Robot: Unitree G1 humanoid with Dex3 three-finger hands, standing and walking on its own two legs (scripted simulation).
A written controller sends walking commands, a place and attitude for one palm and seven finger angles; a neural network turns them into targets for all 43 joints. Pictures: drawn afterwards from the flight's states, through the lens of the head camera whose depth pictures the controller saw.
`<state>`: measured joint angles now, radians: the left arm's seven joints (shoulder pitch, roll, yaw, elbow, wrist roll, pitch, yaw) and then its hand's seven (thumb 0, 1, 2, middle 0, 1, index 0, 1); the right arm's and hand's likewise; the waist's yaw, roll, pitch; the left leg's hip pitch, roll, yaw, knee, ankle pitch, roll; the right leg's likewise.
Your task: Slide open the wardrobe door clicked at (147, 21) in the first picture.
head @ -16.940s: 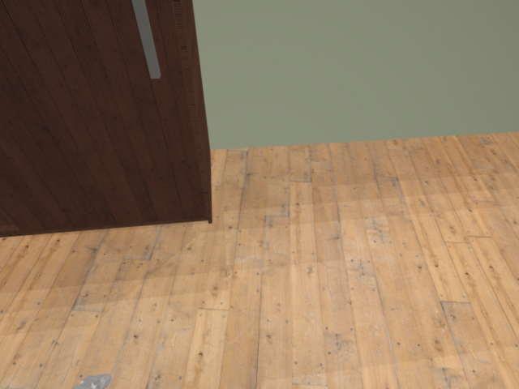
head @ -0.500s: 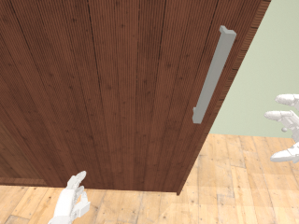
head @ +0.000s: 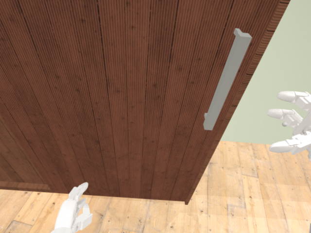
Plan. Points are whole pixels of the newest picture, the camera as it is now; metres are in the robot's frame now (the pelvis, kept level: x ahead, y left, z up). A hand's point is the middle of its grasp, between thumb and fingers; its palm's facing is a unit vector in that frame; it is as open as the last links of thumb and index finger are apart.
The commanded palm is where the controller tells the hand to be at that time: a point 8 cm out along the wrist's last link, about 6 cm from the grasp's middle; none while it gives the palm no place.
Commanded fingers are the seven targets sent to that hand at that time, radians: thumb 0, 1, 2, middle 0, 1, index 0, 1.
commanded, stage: move the hooked fingers beside the handle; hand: right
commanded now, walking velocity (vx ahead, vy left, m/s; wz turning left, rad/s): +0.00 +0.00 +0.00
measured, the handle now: (220, 85) +0.48 -0.16 +0.18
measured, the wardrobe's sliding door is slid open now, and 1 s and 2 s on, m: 0.00 0.00 0.00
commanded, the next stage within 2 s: none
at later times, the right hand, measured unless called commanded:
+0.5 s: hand (269, 113) +0.36 -0.25 +0.19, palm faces +0.07 +1.00 -0.02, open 14.0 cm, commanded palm +0.34 -0.30 +0.20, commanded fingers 0.00 0.50 -0.30 0.30 1.20 0.30 1.20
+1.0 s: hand (255, 99) +0.42 -0.24 +0.19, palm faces +0.04 +1.00 -0.01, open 14.0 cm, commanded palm +0.40 -0.29 +0.19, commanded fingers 0.00 0.50 -0.30 0.30 1.20 0.30 1.20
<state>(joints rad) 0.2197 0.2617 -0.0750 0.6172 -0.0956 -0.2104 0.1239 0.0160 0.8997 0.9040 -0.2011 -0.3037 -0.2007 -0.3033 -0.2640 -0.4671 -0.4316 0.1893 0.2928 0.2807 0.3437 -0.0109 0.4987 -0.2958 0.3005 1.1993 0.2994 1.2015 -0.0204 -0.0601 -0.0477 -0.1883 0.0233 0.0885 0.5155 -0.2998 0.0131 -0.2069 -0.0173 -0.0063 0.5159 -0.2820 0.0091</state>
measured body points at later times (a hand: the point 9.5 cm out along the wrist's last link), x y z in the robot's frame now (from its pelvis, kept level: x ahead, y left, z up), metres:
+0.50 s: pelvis +0.00 +0.00 +0.00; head -0.01 +0.02 +0.45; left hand +0.15 +0.26 -0.08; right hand +0.35 -0.30 +0.19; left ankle -0.01 +0.11 -0.74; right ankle +0.00 -0.13 -0.74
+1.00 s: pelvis +0.01 -0.01 +0.00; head +0.01 +0.00 +0.45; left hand +0.11 +0.25 -0.10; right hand +0.41 -0.29 +0.19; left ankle -0.01 +0.11 -0.74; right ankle +0.00 -0.13 -0.74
